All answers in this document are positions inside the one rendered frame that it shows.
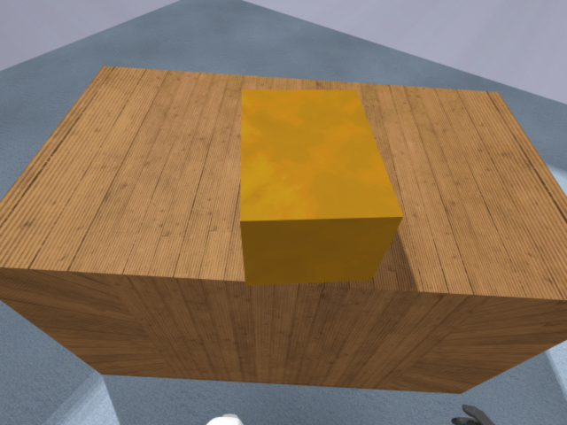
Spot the right robot hand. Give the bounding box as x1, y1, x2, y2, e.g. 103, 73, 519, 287
452, 405, 495, 425

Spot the pedestal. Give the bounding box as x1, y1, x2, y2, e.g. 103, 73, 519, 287
0, 66, 567, 394

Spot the carton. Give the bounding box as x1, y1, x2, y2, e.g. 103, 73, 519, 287
240, 89, 403, 286

